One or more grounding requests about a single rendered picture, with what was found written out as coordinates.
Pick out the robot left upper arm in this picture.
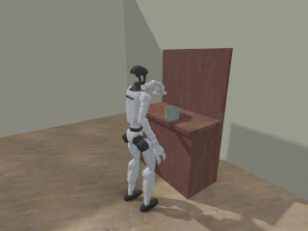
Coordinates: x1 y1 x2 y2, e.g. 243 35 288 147
128 85 147 92

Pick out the robot foot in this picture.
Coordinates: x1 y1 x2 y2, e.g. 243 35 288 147
140 198 159 212
124 190 142 201

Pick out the right robot foot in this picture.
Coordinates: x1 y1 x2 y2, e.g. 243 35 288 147
140 198 159 212

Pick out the robot right forearm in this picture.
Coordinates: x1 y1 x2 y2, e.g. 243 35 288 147
141 118 159 147

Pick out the robot right upper arm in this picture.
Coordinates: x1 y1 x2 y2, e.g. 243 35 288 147
138 91 152 126

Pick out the left robot foot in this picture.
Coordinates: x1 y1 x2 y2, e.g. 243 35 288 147
124 190 142 201

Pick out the pot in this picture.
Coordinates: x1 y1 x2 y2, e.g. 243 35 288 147
165 106 180 120

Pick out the table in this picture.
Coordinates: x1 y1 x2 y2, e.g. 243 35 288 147
140 48 233 199

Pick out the robot left forearm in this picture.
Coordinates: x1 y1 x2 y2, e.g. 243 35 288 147
143 80 158 90

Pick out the robot left hand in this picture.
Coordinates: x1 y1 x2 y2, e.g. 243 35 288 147
155 82 165 92

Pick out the lid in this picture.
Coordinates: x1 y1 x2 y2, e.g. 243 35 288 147
152 90 167 95

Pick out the robot right hand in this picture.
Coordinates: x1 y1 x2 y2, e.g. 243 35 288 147
153 145 166 165

